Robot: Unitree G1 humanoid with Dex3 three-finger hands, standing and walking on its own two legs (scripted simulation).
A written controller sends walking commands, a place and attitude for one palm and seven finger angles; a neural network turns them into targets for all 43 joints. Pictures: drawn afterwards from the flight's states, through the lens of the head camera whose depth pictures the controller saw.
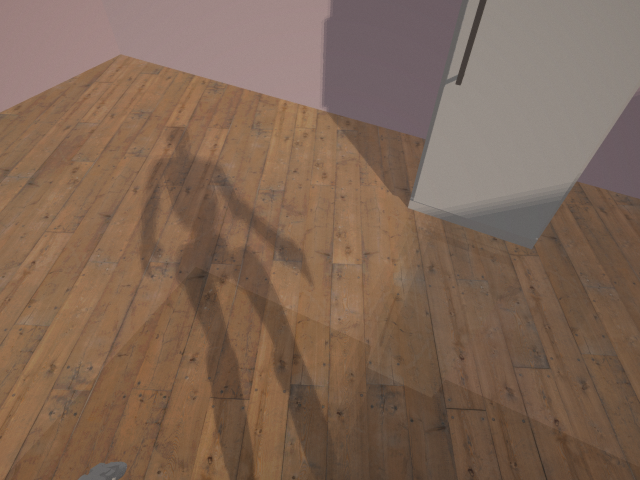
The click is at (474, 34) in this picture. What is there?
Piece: fridge door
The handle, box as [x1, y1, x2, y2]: [456, 0, 486, 84]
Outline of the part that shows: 486,0 480,0 456,80 456,84 460,84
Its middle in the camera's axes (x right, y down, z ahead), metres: +0.46 -0.68 +1.08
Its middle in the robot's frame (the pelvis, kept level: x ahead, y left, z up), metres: +1.30 -0.39 +0.14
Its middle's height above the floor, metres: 0.92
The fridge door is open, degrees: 0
